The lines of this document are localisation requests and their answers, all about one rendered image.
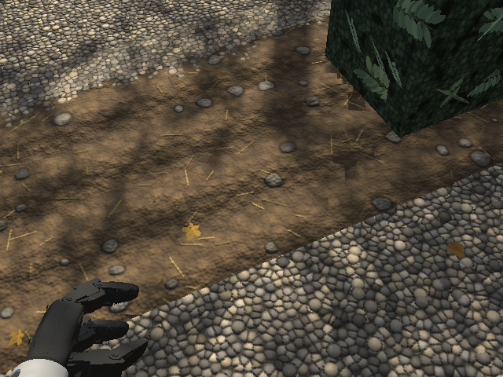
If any robot left forearm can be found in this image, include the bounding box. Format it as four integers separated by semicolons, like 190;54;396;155
9;359;68;377

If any left robot hand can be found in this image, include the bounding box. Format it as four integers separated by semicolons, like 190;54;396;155
25;278;148;377

